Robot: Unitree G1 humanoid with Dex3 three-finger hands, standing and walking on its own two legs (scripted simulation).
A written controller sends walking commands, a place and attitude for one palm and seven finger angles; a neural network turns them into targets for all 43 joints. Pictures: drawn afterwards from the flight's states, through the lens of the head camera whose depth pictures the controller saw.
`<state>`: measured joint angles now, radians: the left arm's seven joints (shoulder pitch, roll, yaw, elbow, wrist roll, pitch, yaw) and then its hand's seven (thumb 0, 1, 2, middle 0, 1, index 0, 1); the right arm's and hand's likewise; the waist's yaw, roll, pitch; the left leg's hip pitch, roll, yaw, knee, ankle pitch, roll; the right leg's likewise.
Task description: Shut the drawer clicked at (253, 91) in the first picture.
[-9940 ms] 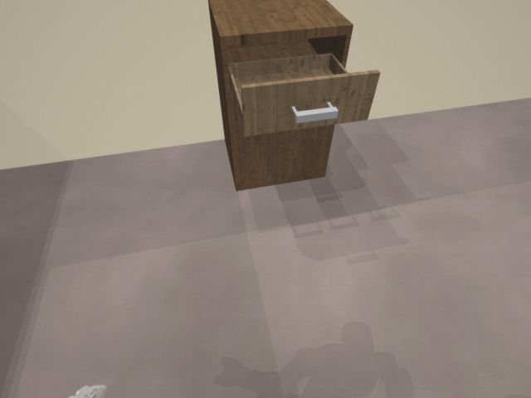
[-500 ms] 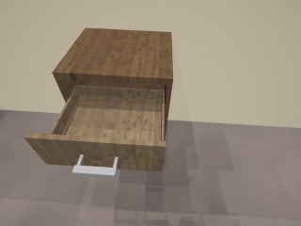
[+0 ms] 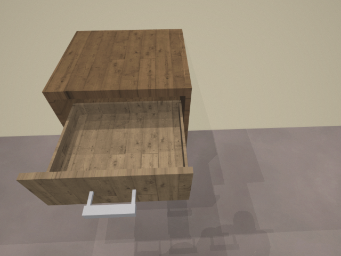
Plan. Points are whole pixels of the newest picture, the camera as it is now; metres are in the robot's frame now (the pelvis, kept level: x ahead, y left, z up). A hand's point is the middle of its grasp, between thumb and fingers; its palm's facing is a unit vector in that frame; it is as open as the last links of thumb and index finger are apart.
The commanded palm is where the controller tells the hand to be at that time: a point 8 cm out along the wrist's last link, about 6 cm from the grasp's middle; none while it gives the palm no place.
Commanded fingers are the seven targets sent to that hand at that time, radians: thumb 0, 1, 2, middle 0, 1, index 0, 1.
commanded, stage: come to a stop and stand still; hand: left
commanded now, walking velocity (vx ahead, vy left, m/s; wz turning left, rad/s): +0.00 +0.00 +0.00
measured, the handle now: (111, 202) +0.27 +0.18 -0.10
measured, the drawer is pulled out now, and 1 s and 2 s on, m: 0.30 0.30 0.30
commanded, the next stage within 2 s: look again from close up in 0.44 s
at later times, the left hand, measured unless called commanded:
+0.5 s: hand out of the picture +0.03 +0.17 -0.17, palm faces +0.01 -0.97 -0.22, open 7.4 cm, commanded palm none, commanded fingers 0.00 0.90 0.90 -0.20 -0.30 -0.20 -0.30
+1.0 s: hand out of the picture +0.07 +0.17 -0.16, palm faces +0.01 -0.97 -0.25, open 7.4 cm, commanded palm none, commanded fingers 0.00 0.90 0.90 -0.20 -0.30 -0.20 -0.30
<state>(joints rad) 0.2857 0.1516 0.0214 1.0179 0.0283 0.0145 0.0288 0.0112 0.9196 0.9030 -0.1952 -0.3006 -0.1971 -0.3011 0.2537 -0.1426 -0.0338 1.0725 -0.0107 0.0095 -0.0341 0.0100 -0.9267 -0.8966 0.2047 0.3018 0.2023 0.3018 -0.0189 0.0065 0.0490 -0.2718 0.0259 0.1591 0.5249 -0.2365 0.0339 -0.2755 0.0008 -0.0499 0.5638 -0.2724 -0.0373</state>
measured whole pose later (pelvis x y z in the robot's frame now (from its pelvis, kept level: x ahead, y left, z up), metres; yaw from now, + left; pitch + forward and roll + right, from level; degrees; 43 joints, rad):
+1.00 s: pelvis +0.04 -0.01 +0.01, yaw +1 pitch +0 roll +1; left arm 0.22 0.16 -0.02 1.04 0.01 -0.02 0.05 0.01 0.91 0.90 -0.20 -0.30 -0.20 -0.30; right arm 0.21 -0.17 0.00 1.12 -0.01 -0.01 -0.02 0.00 -0.91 -0.90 0.20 0.30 0.20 0.30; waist -0.01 0.02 0.07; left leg -0.14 -0.02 0.05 0.43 -0.29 0.02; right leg -0.20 0.01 -0.07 0.48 -0.29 -0.05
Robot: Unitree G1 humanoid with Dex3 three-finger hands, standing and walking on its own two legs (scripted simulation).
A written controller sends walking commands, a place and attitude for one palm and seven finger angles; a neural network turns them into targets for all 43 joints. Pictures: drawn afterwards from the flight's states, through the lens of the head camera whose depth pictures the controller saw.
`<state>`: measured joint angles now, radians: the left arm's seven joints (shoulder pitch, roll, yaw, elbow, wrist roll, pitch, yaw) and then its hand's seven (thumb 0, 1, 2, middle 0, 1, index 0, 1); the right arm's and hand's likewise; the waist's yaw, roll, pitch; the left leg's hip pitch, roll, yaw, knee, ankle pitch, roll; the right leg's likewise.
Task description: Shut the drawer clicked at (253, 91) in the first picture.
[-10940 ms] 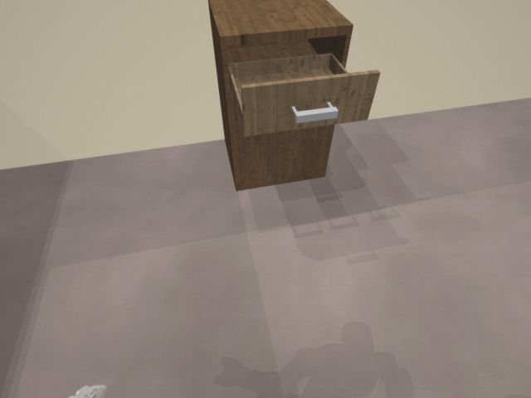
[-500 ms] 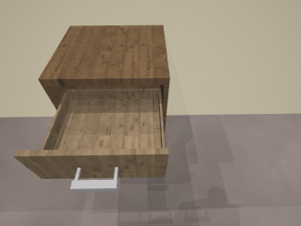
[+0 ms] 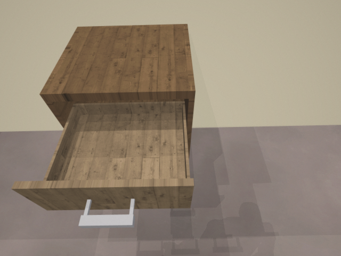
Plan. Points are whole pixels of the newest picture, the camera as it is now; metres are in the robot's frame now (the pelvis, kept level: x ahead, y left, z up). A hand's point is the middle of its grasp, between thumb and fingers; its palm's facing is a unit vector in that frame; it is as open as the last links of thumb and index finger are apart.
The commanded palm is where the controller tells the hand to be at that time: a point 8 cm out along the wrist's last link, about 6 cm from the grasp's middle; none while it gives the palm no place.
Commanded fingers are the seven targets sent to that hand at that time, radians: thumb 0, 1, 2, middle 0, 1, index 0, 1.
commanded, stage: come to a stop and stand still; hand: left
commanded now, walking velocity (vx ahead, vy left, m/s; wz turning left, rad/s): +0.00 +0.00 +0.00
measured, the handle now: (109, 212) +0.24 +0.19 -0.11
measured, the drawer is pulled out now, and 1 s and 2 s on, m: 0.30 0.30 0.30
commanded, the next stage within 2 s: look again from close up in 1.02 s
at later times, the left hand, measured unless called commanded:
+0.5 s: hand out of the picture +0.01 +0.20 -0.18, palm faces -0.02 -0.98 -0.19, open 7.3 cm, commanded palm none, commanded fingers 0.00 0.90 0.90 -0.20 -0.30 -0.20 -0.30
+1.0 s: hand out of the picture -0.04 +0.21 -0.18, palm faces +0.00 -0.99 -0.15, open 7.4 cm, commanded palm none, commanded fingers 0.00 0.90 0.90 -0.20 -0.30 -0.20 -0.30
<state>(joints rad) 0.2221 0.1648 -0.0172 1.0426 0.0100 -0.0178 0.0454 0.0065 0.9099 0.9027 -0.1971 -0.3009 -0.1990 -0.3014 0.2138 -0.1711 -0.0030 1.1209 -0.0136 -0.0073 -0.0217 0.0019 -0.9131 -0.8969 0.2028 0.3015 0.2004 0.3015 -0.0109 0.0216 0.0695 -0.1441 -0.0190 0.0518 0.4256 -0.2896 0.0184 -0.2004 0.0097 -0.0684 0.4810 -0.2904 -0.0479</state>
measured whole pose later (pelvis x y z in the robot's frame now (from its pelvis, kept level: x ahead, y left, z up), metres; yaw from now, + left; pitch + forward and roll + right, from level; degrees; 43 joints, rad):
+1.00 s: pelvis -0.02 +0.06 +0.00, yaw -1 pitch -1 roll +0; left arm 0.33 0.15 -0.02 1.10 0.02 -0.01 0.04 0.01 0.90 0.90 -0.19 -0.30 -0.20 -0.30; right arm 0.32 -0.12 0.02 1.14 0.00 -0.02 -0.02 0.00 -0.90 -0.90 0.20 0.30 0.20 0.30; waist 0.00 -0.03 0.03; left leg -0.15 -0.08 0.08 0.42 -0.26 0.10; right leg -0.19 -0.04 -0.04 0.45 -0.24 0.03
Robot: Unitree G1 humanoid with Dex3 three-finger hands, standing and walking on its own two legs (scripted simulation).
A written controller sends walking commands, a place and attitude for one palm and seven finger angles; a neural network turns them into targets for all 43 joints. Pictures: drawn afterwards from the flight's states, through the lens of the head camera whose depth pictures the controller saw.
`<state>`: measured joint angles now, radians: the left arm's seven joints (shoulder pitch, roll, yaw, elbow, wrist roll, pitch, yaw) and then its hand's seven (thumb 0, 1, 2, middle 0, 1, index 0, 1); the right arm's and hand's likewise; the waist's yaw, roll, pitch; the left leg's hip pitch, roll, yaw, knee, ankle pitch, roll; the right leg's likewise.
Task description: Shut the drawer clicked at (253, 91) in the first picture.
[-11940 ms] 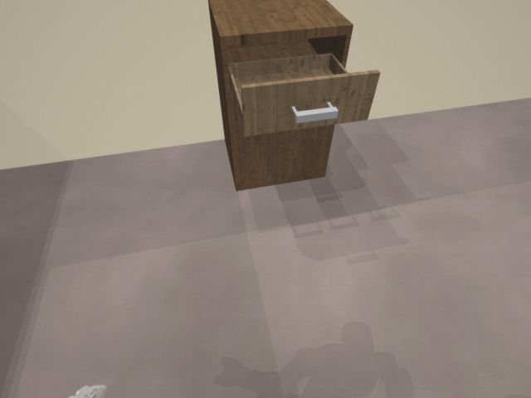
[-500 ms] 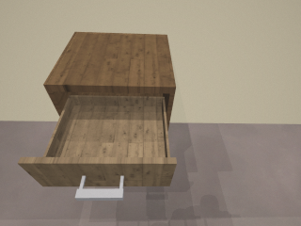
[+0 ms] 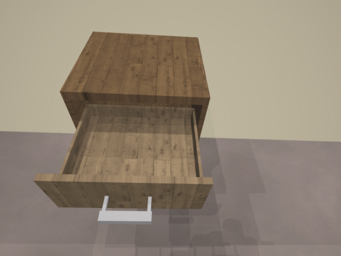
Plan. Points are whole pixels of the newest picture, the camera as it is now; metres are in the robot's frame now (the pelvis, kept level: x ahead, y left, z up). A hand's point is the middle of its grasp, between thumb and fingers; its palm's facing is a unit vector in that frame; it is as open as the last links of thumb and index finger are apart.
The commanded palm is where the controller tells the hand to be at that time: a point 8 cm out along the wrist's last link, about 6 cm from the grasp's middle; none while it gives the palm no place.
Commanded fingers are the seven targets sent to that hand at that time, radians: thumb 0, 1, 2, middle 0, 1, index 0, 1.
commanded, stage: come to a stop and stand still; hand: left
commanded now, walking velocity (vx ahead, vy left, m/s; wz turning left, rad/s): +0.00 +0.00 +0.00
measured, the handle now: (127, 208) +0.26 +0.13 -0.11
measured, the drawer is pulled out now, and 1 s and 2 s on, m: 0.30 0.30 0.30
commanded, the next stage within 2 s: look again from close up in 0.02 s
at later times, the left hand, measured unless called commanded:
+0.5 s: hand out of the picture +0.00 +0.15 -0.18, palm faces +0.01 -0.99 -0.16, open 7.4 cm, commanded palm none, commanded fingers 0.00 0.90 0.90 -0.20 -0.30 -0.20 -0.30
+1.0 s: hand (116, 244) +0.16 +0.13 -0.03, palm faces +0.17 -0.98 +0.00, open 6.6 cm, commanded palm +0.09 +0.18 -0.06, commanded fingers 0.00 0.90 0.90 -0.52 -0.65 -0.52 -0.65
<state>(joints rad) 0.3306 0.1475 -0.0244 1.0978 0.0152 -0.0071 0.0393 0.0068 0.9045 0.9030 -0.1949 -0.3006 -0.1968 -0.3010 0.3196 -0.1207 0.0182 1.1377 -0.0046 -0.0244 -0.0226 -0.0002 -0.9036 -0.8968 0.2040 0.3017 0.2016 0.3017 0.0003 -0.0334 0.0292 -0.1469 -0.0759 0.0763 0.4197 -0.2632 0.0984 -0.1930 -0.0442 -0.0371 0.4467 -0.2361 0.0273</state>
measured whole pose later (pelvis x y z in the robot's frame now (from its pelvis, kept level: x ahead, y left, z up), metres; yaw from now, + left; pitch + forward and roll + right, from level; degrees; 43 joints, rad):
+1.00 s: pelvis -0.03 -0.04 -0.05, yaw +2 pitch +10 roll +1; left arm 0.51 0.13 0.05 0.09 -0.21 -0.47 -0.07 0.02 0.93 0.90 -0.21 -0.41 -0.33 -0.45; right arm 0.25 -0.28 -0.06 0.64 0.01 -0.32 0.01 0.01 -0.91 -0.90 0.20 0.30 0.20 0.30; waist -0.03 0.00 -0.15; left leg -0.65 -0.03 0.05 0.92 -0.44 0.05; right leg -0.69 0.00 -0.08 0.93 -0.41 -0.06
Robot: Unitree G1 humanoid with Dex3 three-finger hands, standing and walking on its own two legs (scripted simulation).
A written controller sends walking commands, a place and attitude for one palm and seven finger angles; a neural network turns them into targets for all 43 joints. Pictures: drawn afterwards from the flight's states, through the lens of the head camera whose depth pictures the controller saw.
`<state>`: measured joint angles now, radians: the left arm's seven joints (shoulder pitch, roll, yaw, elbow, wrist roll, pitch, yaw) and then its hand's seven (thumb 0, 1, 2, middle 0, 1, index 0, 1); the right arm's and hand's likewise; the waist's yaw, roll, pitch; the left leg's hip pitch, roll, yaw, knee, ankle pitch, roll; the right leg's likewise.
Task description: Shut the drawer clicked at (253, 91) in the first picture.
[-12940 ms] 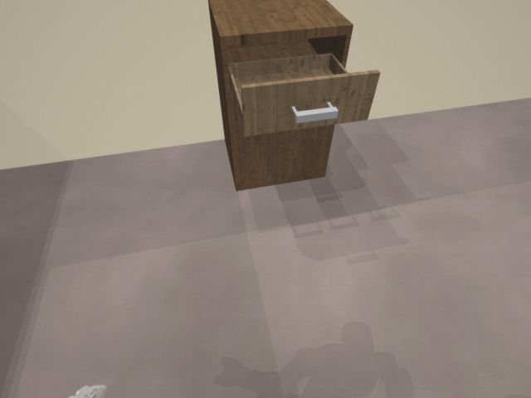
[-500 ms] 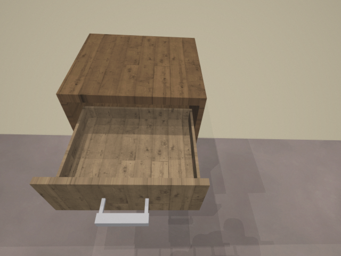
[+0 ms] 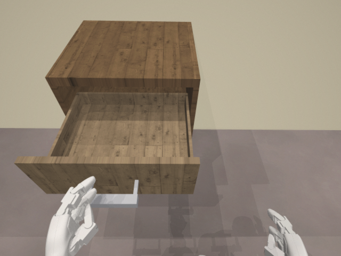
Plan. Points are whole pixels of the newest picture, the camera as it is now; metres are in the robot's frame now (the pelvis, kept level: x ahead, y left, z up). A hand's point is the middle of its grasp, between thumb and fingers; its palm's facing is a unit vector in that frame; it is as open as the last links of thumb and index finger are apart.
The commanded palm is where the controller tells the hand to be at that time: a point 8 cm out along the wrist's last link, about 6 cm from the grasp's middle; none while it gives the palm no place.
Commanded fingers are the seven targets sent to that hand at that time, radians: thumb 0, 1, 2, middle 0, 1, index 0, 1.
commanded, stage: raise the hand and make a fist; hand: left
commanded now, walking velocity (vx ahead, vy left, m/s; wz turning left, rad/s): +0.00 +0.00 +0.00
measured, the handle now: (112, 192) +0.30 +0.17 -0.06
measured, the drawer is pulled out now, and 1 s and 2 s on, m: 0.30 0.30 0.30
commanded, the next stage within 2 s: bring the fist close to the handle in 1.60 s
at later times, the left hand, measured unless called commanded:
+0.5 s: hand (102, 245) +0.16 +0.14 +0.01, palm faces +0.01 -1.00 -0.04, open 4.0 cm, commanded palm +0.10 +0.21 +0.02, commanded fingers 0.00 0.90 0.90 -1.02 -1.19 -1.02 -1.19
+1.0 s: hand out of the picture +0.13 +0.14 +0.04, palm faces +0.03 -1.00 +0.03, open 3.1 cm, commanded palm +0.08 +0.19 +0.04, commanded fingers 0.00 0.90 0.90 -1.40 -1.60 -1.40 -1.60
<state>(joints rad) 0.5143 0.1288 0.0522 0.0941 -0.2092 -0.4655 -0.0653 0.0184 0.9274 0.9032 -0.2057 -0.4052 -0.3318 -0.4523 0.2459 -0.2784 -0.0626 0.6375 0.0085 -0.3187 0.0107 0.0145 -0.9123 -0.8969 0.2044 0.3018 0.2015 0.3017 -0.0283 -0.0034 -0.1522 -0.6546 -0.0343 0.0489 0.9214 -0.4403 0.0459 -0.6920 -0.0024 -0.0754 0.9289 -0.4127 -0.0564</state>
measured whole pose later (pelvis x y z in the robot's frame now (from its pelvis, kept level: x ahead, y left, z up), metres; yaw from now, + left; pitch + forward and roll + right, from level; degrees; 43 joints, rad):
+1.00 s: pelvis -0.01 +0.01 -0.03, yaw +1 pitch +13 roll -3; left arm 0.85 0.14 -0.08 -0.38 -0.15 -0.41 -0.13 0.02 0.90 0.90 -1.31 -1.51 -1.31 -1.51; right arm 0.20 -0.18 0.01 0.39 0.02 -0.17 0.00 0.01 -0.90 -0.90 0.20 0.30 0.20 0.30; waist 0.02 0.03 -0.16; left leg -0.86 -0.02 0.00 1.16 -0.53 0.05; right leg -0.85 0.00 -0.13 1.09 -0.48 -0.05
